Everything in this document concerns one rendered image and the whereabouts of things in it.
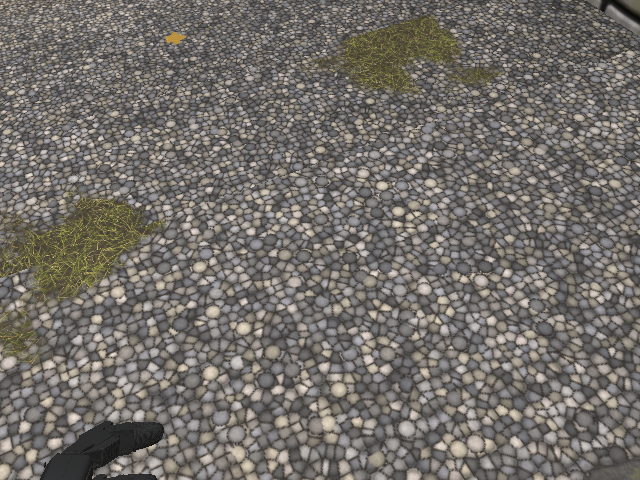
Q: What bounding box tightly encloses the robot left hand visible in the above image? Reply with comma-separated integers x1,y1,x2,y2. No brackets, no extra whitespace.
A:
40,421,164,480

